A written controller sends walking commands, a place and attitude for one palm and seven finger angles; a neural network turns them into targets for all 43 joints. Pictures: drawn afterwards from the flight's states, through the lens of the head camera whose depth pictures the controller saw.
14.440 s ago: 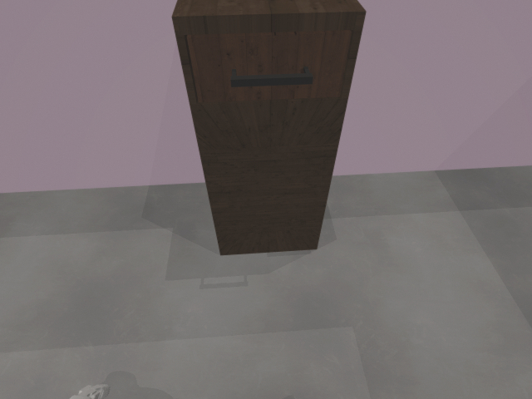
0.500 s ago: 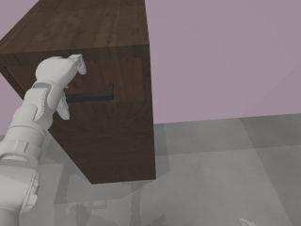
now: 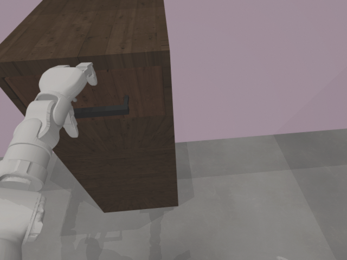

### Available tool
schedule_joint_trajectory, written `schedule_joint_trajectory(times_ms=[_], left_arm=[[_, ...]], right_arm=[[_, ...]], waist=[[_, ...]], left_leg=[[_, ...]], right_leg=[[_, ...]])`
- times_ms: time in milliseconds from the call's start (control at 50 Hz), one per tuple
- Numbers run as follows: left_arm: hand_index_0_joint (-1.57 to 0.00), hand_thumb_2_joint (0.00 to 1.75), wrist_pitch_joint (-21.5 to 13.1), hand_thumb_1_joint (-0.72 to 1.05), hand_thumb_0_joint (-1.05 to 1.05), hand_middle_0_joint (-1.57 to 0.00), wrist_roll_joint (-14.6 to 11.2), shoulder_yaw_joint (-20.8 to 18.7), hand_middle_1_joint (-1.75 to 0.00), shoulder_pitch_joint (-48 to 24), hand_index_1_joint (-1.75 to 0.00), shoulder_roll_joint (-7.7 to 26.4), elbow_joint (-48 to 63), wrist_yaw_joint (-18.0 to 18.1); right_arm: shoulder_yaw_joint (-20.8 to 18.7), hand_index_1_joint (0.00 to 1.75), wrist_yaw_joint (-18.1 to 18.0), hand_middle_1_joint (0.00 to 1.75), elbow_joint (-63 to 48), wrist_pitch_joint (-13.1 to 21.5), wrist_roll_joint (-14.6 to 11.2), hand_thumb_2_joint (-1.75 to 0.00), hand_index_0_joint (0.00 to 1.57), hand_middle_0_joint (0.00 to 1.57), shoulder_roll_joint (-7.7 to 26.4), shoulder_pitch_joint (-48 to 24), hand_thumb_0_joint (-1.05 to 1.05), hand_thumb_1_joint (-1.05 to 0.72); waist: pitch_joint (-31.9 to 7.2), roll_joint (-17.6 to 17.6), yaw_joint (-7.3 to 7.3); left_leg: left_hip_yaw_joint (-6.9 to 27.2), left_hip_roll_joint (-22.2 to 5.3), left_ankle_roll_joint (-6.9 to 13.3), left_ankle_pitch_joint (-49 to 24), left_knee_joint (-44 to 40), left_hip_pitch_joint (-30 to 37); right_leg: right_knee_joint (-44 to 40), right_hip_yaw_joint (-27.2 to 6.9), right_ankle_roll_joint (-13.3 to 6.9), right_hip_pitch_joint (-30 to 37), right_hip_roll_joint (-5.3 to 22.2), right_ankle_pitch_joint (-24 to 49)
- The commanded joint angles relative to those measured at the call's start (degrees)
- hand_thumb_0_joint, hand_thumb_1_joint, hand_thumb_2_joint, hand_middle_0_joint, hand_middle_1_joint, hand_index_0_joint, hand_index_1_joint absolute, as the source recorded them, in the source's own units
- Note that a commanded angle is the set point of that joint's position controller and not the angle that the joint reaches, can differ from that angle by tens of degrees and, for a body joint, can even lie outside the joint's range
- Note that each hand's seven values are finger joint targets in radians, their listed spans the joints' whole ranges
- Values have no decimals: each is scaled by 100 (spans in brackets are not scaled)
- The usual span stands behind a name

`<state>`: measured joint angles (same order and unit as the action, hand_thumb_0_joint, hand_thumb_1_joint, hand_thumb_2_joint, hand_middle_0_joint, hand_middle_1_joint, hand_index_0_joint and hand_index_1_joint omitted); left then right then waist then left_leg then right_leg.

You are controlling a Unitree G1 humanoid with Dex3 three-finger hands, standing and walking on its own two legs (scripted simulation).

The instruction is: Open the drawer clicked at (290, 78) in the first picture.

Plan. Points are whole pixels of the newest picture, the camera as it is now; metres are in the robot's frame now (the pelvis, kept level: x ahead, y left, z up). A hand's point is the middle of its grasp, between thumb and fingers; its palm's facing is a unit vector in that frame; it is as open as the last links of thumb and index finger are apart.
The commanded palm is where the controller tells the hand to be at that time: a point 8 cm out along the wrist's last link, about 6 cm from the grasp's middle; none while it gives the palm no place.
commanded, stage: move the hooked fingers above the handle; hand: left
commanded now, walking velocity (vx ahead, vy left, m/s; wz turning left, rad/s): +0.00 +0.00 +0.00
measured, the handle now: (92, 106) +0.48 +0.24 +0.09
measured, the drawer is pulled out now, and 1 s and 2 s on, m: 0.00 0.00 0.00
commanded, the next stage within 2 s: lower the fingers behind the handle in 0.24 s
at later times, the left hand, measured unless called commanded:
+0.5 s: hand (75, 100) +0.44 +0.25 +0.15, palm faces +0.04 +0.00 -1.00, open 13.7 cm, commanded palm +0.43 +0.28 +0.18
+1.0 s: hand (76, 100) +0.44 +0.25 +0.15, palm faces +0.05 +0.01 -1.00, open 13.7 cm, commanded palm +0.43 +0.27 +0.14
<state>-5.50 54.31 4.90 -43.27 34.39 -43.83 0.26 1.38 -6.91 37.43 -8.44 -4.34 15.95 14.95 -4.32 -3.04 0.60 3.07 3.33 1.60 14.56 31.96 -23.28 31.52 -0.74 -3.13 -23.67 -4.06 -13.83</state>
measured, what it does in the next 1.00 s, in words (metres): stands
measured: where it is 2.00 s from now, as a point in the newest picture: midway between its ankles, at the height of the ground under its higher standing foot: outside the picture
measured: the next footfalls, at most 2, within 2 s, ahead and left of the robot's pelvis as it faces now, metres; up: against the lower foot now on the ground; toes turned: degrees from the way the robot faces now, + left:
none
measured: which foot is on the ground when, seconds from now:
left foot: down 0.00-1.00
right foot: down 0.00-1.00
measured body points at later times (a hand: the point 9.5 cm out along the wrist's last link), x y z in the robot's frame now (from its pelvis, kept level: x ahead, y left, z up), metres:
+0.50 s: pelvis +0.00 +0.00 +0.00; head +0.02 -0.02 +0.45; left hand +0.43 +0.25 +0.21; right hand +0.11 -0.26 -0.13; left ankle +0.01 +0.10 -0.73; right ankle +0.02 -0.08 -0.73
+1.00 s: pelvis -0.01 +0.00 -0.01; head +0.01 -0.02 +0.44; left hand +0.43 +0.25 +0.20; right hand +0.10 -0.27 -0.13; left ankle +0.01 +0.10 -0.73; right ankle +0.02 -0.08 -0.73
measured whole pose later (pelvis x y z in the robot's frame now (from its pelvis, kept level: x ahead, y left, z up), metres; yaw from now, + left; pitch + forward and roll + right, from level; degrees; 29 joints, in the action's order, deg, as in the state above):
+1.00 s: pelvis -0.01 +0.00 -0.01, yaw +1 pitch +7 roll +0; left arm -2.6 55.1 7.2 -47.3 33.3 -48.9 3.0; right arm 1.9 -6.9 36.1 -8.5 -4.7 16.7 16.1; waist -6.0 -2.2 1.4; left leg 3.2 3.1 1.3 15.1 34.9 -27.1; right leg 34.3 0.3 -3.4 -27.2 -4.0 -14.4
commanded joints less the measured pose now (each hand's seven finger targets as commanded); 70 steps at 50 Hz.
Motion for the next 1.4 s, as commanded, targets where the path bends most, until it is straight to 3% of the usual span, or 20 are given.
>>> schedule_joint_trajectory(times_ms=[0, 60, 80, 120, 160, 200, 320, 360, 460, 480, 540, 580, 640, 700, 860, 920, 1000, 1040, 1320, 1380], left_arm=[[-30, 30, 411, -50, 0, -30, -12, -767, -120, -2285, -120, 1954, 237, 136], [-30, 30, 398, -50, 0, -30, 5, -850, -120, -2341, -120, 2078, 321, 172], [-30, 30, 418, -50, 0, -30, -7, -706, -120, -2340, -120, 1912, 308, 172], [-30, 30, 467, -50, 0, -30, -31, -791, -120, -2237, -120, 2026, 104, 172], [-30, 30, 452, -50, 0, -30, -3, -850, -120, -2341, -120, 2157, 181, 170], [-30, 30, 481, -50, 0, -30, -12, -664, -120, -2323, -120, 1916, 171, 157], [-30, 30, 495, -50, 0, -30, -7, -847, -120, -2234, -120, 2127, 107, 152], [-30, 30, 489, -50, 0, -30, -18, -648, -120, -2252, -120, 1894, 80, 133], [-30, 30, 520, -50, 0, -30, 40, -662, -120, -2087, -120, 1931, -138, 140], [-30, 30, 537, -50, 0, -30, 32, -485, -120, -2132, -120, 1718, -126, 135], [-30, 30, 549, -50, 0, -30, 59, -616, -120, -2047, -120, 1830, -154, 143], [-30, 30, 587, -50, 0, -30, 86, -328, -120, -2050, -120, 1519, -193, 137], [-30, 30, 629, -50, 0, -30, 95, -433, -120, -1995, -120, 1638, -301, 147], [-30, 30, 701, -50, 0, -30, 142, -210, -120, -2046, -120, 1461, -466, 145], [-30, 30, 721, -50, 0, -30, 230, -198, -120, -1932, -120, 1514, -724, 96], [-30, 30, 703, -50, 0, -30, 245, -19, -120, -1862, -120, 1269, -749, 85], [-30, 30, 717, -50, 0, -30, 242, 165, -120, -1936, -120, 1145, -885, 86], [-30, 30, 724, -50, 0, -30, 244, 40, -120, -1981, -120, 1354, -945, 92], [-30, 30, 743, -50, 0, -30, 223, 332, -120, -2027, -120, 1154, -838, -22], [-30, 30, 770, -50, 0, -30, 163, 317, -120, -1983, -120, 1194, -788, -37]], right_arm=[[-267, 30, -39, 30, -666, 199, 7, -90, 20, 20, 739, -207, 0, -90], [-275, 30, -32, 30, -652, 204, 10, -90, 20, 20, 758, -198, 0, -90], [-270, 30, -31, 30, -661, 205, 13, -90, 20, 20, 741, -195, 0, -90], [-261, 30, -49, 30, -633, 206, -6, -90, 20, 20, 764, -186, 0, -90], [-260, 30, -53, 30, -622, 208, -9, -90, 20, 20, 779, -195, 0, -90], [-259, 30, -57, 30, -630, 215, -9, -90, 20, 20, 748, -203, 0, -90], [-259, 30, -69, 30, -629, 203, -8, -90, 20, 20, 758, -212, 0, -90], [-248, 30, -60, 30, -647, 217, -9, -90, 20, 20, 757, -196, 0, -90], [-237, 30, -61, 30, -670, 211, -15, -90, 20, 20, 784, -178, 0, -90], [-241, 30, -60, 30, -675, 215, -12, -90, 20, 20, 777, -168, 0, -90], [-255, 30, -57, 30, -670, 198, 0, -90, 20, 20, 802, -138, 0, -90], [-241, 30, -40, 30, -701, 193, -4, -90, 20, 20, 771, -135, 0, -90], [-248, 30, -36, 30, -706, 174, -2, -90, 20, 20, 814, -99, 0, -90], [-226, 30, -53, 30, -716, 182, -19, -90, 20, 20, 819, -103, 0, -90], [-226, 30, -52, 30, -742, 175, -13, -90, 20, 20, 854, -35, 0, -90], [-225, 30, -32, 30, -800, 170, -17, -90, 20, 20, 847, -29, 0, -90], [-211, 30, -44, 30, -829, 212, -41, -90, 20, 20, 886, -16, 0, -90], [-206, 30, -61, 30, -818, 235, -55, -90, 20, 20, 926, -1, 0, -90], [-163, 30, -95, 30, -892, 299, -66, -90, 20, 20, 920, -40, 0, -90], [-146, 30, -110, 30, -903, 319, -81, -90, 20, 20, 923, -92, 0, -90]], waist=[[-892, 671, 82], [-1039, 522, 49], [-1035, 521, 79], [-879, 748, 86], [-993, 653, 72], [-888, 528, 108], [-950, 608, 54], [-850, 636, 119], [-780, 710, 113], [-751, 726, 166], [-856, 814, 130], [-737, 637, 179], [-784, 815, 171], [-545, 821, 263], [-646, 835, 255], [-532, 707, 272], [-412, 860, 371], [-471, 971, 368], [-517, 823, 389], [-517, 978, 387]], left_leg=[[-366, -56, 164, 322, -501, -341], [-362, -57, 170, 246, -489, -304], [-369, -46, 168, 291, -489, -301], [-381, -51, 168, 387, -493, -397], [-388, -51, 166, 321, -474, -413], [-406, -52, 159, 396, -494, -352], [-397, -50, 157, 316, -468, -390], [-393, -58, 161, 357, -469, -397], [-386, -40, 152, 444, -440, -505], [-400, -47, 154, 464, -432, -457], [-398, -49, 160, 283, -374, -467], [-401, -38, 152, 399, -378, -455], [-387, -32, 155, 440, -347, -516], [-389, -36, 141, 615, -364, -553], [-407, -21, 147, 597, -245, -709], [-402, -15, 135, 679, -253, -695], [-400, -12, 146, 839, -205, -766], [-401, -19, 153, 857, -171, -829], [-474, -11, 143, 919, -10, -940], [-481, -16, 153, 957, 11, -959]], right_leg=[[-841, -343, 202, 825, 476, -877], [-810, -366, 190, 871, 479, -809], [-815, -354, 195, 857, 476, -839], [-877, -380, 213, 837, 482, -965], [-858, -419, 213, 911, 503, -908], [-877, -377, 207, 788, 497, -992], [-851, -396, 208, 872, 494, -902], [-861, -374, 212, 776, 494, -932], [-844, -367, 202, 695, 475, -1068], [-849, -349, 210, 597, 474, -1062], [-794, -344, 199, 699, 467, -823], [-784, -318, 193, 500, 456, -929], [-802, -341, 196, 548, 459, -991], [-827, -312, 199, 289, 452, -1228], [-789, -388, 192, 324, 469, -1253], [-761, -322, 167, 142, 450, -1344], [-796, -342, 186, -41, 448, -1613], [-812, -389, 191, 10, 456, -1700], [-666, -325, 201, -293, 460, -1867], [-687, -344, 222, -312, 466, -1955]])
